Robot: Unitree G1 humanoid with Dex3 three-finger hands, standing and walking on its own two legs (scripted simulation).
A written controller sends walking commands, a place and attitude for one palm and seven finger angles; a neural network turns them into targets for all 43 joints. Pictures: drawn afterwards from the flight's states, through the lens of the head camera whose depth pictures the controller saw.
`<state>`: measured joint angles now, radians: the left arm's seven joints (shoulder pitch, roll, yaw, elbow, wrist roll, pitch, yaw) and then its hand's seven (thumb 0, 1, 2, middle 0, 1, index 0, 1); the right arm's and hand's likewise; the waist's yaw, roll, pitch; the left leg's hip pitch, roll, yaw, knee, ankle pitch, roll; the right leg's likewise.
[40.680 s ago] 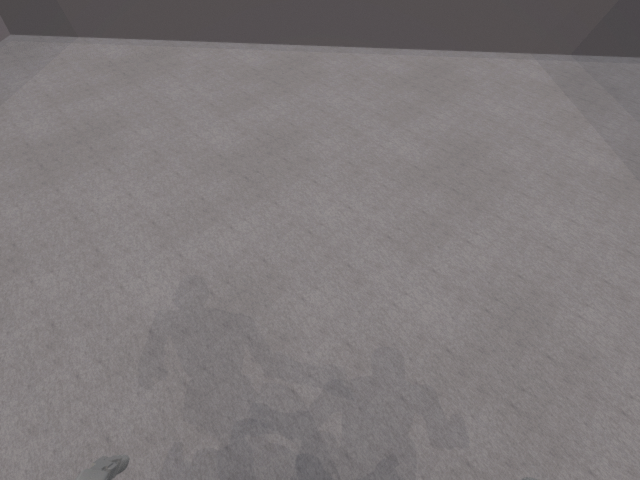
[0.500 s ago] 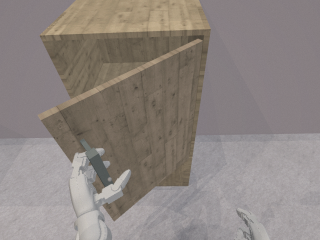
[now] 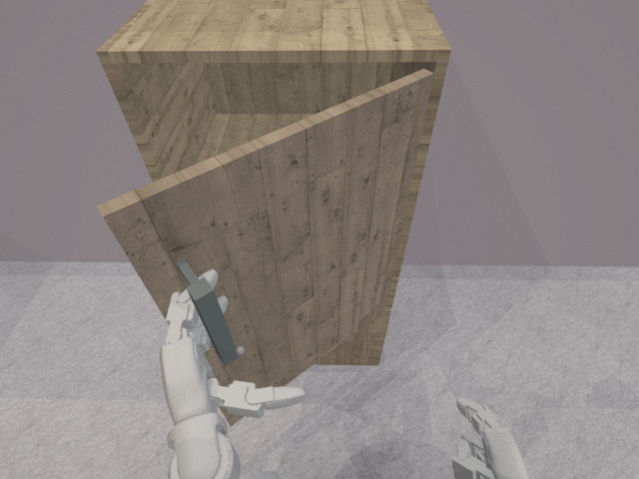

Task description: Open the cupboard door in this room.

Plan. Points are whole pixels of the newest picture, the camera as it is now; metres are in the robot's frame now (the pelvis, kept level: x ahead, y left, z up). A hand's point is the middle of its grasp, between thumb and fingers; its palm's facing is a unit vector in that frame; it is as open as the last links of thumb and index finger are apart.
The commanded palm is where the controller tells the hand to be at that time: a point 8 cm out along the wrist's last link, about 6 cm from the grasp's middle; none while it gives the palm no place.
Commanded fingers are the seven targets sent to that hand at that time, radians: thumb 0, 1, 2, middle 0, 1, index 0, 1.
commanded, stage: slide the hand sideways off the handle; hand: left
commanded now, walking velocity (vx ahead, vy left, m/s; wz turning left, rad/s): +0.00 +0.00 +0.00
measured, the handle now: (207, 314) +0.29 +0.16 +0.07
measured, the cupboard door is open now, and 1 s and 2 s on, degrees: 39 42 42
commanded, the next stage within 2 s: draw the hand back to the body in 1.24 s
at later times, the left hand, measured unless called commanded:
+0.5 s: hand (218, 395) +0.20 +0.12 +0.07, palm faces -0.02 -1.00 +0.03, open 16.2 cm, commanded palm +0.17 +0.19 +0.07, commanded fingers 0.00 -0.50 0.30 -0.15 -0.30 -0.15 -0.30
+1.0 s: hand (169, 429) +0.16 +0.17 +0.07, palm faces +0.01 -1.00 -0.03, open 16.0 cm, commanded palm +0.13 +0.23 +0.07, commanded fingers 0.00 -0.50 0.30 -0.15 -0.30 -0.15 -0.30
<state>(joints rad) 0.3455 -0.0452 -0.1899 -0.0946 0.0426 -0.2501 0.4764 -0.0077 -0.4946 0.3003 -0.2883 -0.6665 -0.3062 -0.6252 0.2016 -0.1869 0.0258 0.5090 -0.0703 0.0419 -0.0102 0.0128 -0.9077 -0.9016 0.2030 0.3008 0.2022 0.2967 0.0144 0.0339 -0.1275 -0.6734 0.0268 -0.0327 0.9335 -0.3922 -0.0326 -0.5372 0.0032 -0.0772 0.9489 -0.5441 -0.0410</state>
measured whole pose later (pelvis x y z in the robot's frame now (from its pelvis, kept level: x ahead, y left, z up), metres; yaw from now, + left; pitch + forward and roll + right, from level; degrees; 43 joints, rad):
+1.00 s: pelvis -0.01 +0.01 -0.02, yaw -1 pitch +9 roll -2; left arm 0.69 0.19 0.02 -0.34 -0.22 -0.31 -0.12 -0.01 -0.50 0.30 -0.20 -0.32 -0.21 -0.33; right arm 0.27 -0.20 0.00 0.40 0.01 -0.02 -0.03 0.01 -0.91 -0.90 0.20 0.30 0.20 0.30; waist 0.01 0.04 -0.14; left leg -0.77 0.04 -0.03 1.05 -0.44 -0.02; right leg -0.62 0.02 -0.07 1.03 -0.57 -0.02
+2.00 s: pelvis +0.00 +0.04 +0.02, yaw -1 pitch +3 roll -3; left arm 0.66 0.32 0.20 -0.49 -0.13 -0.05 0.03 -0.01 -0.31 0.38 -0.16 -0.30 -0.16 -0.31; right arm 0.26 -0.21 0.06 0.47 0.03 -0.11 -0.12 0.02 -0.91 -0.90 0.20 0.30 0.20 0.30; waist 0.05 0.05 -0.11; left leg -0.53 0.03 -0.01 0.83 -0.35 0.01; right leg -0.36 0.01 -0.05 0.76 -0.44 0.01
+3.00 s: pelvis +0.03 +0.01 +0.06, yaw -2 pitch -4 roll +0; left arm 0.47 0.35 0.35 -0.39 -0.09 -0.06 0.10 0.02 0.89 0.90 -0.21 -0.30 -0.21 -0.31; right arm 0.18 -0.23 0.01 0.62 0.00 -0.06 -0.10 0.01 -0.91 -0.90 0.20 0.30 0.20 0.30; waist 0.07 0.06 0.01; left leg -0.14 0.04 0.02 0.42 -0.22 -0.02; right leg -0.01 0.02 -0.02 0.38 -0.31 -0.03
